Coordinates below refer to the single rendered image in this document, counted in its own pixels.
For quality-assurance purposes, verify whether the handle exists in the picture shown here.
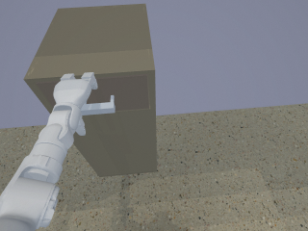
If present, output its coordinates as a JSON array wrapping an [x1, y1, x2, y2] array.
[[80, 95, 116, 116]]

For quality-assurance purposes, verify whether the left robot hand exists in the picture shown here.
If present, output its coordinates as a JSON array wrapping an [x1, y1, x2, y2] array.
[[53, 72, 98, 136]]

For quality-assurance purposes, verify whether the robot left upper arm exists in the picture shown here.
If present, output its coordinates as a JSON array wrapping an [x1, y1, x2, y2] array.
[[0, 176, 60, 231]]

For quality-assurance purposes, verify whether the left robot forearm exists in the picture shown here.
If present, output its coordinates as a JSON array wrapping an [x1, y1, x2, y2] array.
[[0, 102, 81, 210]]

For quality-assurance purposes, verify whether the cabinet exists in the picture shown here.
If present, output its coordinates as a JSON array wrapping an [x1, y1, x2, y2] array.
[[23, 3, 157, 177]]

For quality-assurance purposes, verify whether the drawer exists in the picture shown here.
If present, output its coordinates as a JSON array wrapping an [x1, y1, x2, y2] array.
[[36, 74, 149, 111]]

